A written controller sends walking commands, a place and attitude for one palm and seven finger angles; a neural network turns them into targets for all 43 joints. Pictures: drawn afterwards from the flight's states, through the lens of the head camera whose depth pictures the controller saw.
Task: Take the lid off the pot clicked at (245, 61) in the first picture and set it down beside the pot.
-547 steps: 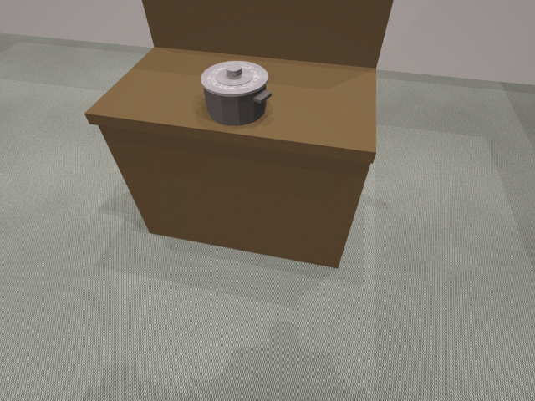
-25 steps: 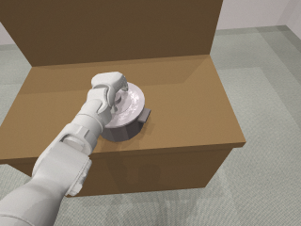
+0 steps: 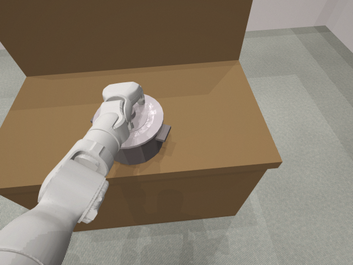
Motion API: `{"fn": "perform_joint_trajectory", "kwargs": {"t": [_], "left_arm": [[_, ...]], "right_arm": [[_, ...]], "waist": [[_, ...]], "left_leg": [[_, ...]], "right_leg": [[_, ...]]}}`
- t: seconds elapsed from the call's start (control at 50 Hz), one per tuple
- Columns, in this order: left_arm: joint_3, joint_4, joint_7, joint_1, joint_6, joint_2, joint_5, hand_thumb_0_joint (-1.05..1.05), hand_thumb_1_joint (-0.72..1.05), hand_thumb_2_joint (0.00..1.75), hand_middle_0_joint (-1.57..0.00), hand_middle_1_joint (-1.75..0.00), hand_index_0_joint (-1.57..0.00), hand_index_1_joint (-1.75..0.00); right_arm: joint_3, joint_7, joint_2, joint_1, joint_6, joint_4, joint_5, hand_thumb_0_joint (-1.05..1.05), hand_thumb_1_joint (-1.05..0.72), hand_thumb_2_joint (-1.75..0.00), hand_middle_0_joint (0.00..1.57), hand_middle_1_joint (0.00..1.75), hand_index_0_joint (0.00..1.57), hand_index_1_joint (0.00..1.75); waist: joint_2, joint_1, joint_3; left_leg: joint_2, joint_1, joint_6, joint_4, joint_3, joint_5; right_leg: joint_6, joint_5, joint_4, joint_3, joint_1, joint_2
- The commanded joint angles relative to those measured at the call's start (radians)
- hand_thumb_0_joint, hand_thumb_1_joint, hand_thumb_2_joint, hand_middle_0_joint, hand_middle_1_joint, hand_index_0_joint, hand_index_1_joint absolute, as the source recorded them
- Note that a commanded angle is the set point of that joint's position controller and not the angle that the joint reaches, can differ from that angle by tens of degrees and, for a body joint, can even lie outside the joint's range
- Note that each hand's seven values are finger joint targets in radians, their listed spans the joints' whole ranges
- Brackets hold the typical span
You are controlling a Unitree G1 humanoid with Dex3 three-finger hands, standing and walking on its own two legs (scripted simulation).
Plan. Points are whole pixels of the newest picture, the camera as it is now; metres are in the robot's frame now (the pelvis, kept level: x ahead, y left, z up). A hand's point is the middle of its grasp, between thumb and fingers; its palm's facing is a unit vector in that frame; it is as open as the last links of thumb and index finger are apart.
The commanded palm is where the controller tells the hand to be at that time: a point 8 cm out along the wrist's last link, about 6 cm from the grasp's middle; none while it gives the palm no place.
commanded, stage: close the fingers and squeeze the knob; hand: left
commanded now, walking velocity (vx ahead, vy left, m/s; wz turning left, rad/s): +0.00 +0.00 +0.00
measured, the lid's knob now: (126, 112) +0.50 +0.11 +0.04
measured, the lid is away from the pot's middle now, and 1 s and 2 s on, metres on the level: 0.00 0.00 0.01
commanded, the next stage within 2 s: lift the lid straight up in 1.38 s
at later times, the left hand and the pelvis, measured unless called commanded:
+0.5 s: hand (128, 112) +0.48 +0.10 +0.06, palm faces -0.35 -0.07 -0.93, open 8.6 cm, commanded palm +0.47 +0.10 +0.12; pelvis +0.01 +0.00 +0.00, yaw +0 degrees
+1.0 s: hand (126, 114) +0.47 +0.10 +0.06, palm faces -0.35 -0.07 -0.93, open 6.9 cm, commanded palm +0.47 +0.11 +0.12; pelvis +0.00 +0.00 +0.00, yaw +0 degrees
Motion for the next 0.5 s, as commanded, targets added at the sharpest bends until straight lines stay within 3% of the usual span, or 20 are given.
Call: {"fn": "perform_joint_trajectory", "kwargs": {"t": [0.0,0.04,0.06,0.08,0.12,0.14,0.16,0.18,0.24,0.3,0.32,0.38,0.44,0.46,0.48], "left_arm": [[0.046,-0.181,0.023,-0.481,-0.013,0.172,0.015,0.00,-0.09,1.10,-0.58,-0.69,-0.58,-0.69],[0.033,-0.211,0.018,-0.481,-0.025,0.152,0.012,0.00,-0.07,1.10,-0.58,-0.72,-0.58,-0.72],[0.044,-0.183,0.019,-0.459,-0.023,0.166,0.018,0.00,-0.06,1.09,-0.58,-0.74,-0.58,-0.74],[0.040,-0.215,0.022,-0.489,-0.027,0.169,0.015,0.00,-0.05,1.09,-0.58,-0.76,-0.58,-0.76],[0.036,-0.187,0.026,-0.475,-0.020,0.157,0.009,0.00,-0.02,1.09,-0.58,-0.79,-0.58,-0.79],[0.067,-0.172,0.030,-0.473,-0.020,0.190,0.004,0.00,-0.01,1.08,-0.59,-0.80,-0.59,-0.80],[0.029,-0.182,0.030,-0.493,-0.019,0.160,0.007,0.00,0.00,1.08,-0.59,-0.82,-0.59,-0.82],[0.033,-0.179,0.032,-0.496,-0.015,0.156,0.008,0.00,0.01,1.07,-0.59,-0.83,-0.59,-0.83],[0.062,-0.189,0.031,-0.468,-0.015,0.187,0.010,0.00,0.04,1.06,-0.60,-0.86,-0.60,-0.86],[0.039,-0.168,0.026,-0.469,-0.005,0.170,0.016,0.00,0.08,1.04,-0.61,-0.90,-0.61,-0.90],[0.067,-0.178,0.028,-0.476,-0.005,0.206,0.018,0.00,0.09,1.03,-0.62,-0.90,-0.62,-0.90],[0.040,-0.192,0.018,-0.459,-0.007,0.166,0.014,0.00,0.13,1.01,-0.63,-0.93,-0.63,-0.93],[0.089,-0.211,0.015,-0.442,-0.018,0.225,0.018,0.00,0.17,0.98,-0.65,-0.95,-0.65,-0.95],[0.066,-0.244,0.014,-0.456,-0.023,0.206,0.021,0.00,0.18,0.97,-0.65,-0.96,-0.65,-0.96],[0.024,-0.224,0.010,-0.433,-0.020,0.149,0.022,0.00,0.19,0.96,-0.66,-0.97,-0.66,-0.97]], "right_arm": [[-0.047,-0.014,-0.131,0.033,-0.037,-0.095,-0.005,0.00,-0.90,-0.90,0.20,0.30,0.20,0.30],[-0.050,-0.011,-0.127,0.032,-0.037,-0.100,-0.006,0.00,-0.90,-0.90,0.20,0.30,0.20,0.30],[-0.052,-0.012,-0.131,0.038,-0.034,-0.095,-0.005,0.00,-0.90,-0.90,0.20,0.30,0.20,0.30],[-0.052,-0.010,-0.132,0.037,-0.033,-0.094,-0.004,0.00,-0.90,-0.90,0.20,0.30,0.20,0.30],[-0.052,-0.011,-0.132,0.038,-0.032,-0.090,-0.003,0.00,-0.90,-0.90,0.20,0.30,0.20,0.30],[-0.051,-0.013,-0.135,0.037,-0.033,-0.088,-0.003,0.00,-0.90,-0.90,0.20,0.30,0.20,0.30],[-0.048,-0.013,-0.135,0.036,-0.034,-0.087,0.000,0.00,-0.90,-0.90,0.20,0.30,0.20,0.30],[-0.051,-0.012,-0.132,0.040,-0.037,-0.082,-0.001,0.00,-0.90,-0.90,0.20,0.30,0.20,0.30],[-0.051,-0.011,-0.135,0.036,-0.036,-0.089,-0.004,0.00,-0.90,-0.90,0.20,0.30,0.20,0.30],[-0.050,-0.012,-0.135,0.038,-0.031,-0.086,-0.002,0.00,-0.90,-0.90,0.20,0.30,0.20,0.30],[-0.050,-0.011,-0.137,0.039,-0.030,-0.085,-0.002,0.00,-0.90,-0.90,0.20,0.30,0.20,0.30],[-0.051,-0.008,-0.131,0.033,-0.027,-0.094,-0.004,0.00,-0.90,-0.90,0.20,0.30,0.20,0.30],[-0.051,-0.010,-0.137,0.034,-0.020,-0.098,-0.008,0.00,-0.90,-0.90,0.20,0.30,0.20,0.30],[-0.050,-0.008,-0.131,0.028,-0.019,-0.105,-0.007,0.00,-0.90,-0.90,0.20,0.30,0.20,0.30],[-0.053,-0.005,-0.125,0.023,-0.019,-0.106,-0.005,0.00,-0.90,-0.90,0.20,0.30,0.20,0.30]], "waist": [[-0.100,-0.013,-0.405],[-0.082,-0.014,-0.425],[-0.116,-0.015,-0.408],[-0.092,-0.018,-0.416],[-0.121,-0.020,-0.390],[-0.138,-0.016,-0.381],[-0.113,-0.026,-0.374],[-0.111,-0.024,-0.372],[-0.103,-0.012,-0.410],[-0.121,-0.022,-0.383],[-0.115,-0.016,-0.395],[-0.098,-0.013,-0.407],[-0.119,-0.004,-0.427],[-0.093,-0.005,-0.442],[-0.102,-0.011,-0.421]], "left_leg": [[0.013,0.233,0.005,-0.008,-0.097,0.346],[0.016,0.257,0.006,0.001,-0.100,0.392],[0.018,0.248,0.007,0.004,-0.102,0.394],[0.019,0.260,0.005,0.001,-0.100,0.394],[0.018,0.239,0.006,-0.004,-0.097,0.362],[0.016,0.212,0.008,-0.006,-0.093,0.350],[0.014,0.218,0.007,-0.010,-0.093,0.335],[0.016,0.227,0.007,-0.006,-0.094,0.350],[0.015,0.235,0.007,-0.001,-0.095,0.381],[0.014,0.220,0.009,-0.002,-0.088,0.358],[0.015,0.223,0.008,-0.002,-0.090,0.371],[0.015,0.240,0.008,0.005,-0.091,0.413],[0.016,0.233,0.011,0.011,-0.091,0.451],[0.015,0.254,0.010,0.012,-0.090,0.471],[0.015,0.258,0.010,0.015,-0.092,0.468]], "right_leg": [[-0.022,0.370,-0.014,0.025,0.140,0.024],[-0.023,0.392,-0.015,0.024,0.137,0.024],[-0.021,0.394,-0.015,0.022,0.134,0.027],[-0.020,0.395,-0.016,0.024,0.129,0.027],[-0.018,0.376,-0.021,0.021,0.123,0.029],[-0.019,0.380,-0.024,0.025,0.144,0.026],[-0.019,0.368,-0.022,0.025,0.124,0.028],[-0.020,0.377,-0.020,0.023,0.120,0.028],[-0.021,0.402,-0.017,0.027,0.147,0.025],[-0.018,0.398,-0.020,0.025,0.137,0.027],[-0.020,0.408,-0.017,0.026,0.147,0.026],[-0.019,0.432,-0.013,0.023,0.146,0.025],[-0.020,0.474,-0.012,0.029,0.180,0.022],[-0.019,0.487,-0.010,0.029,0.179,0.022],[-0.017,0.470,-0.013,0.025,0.154,0.025]]}}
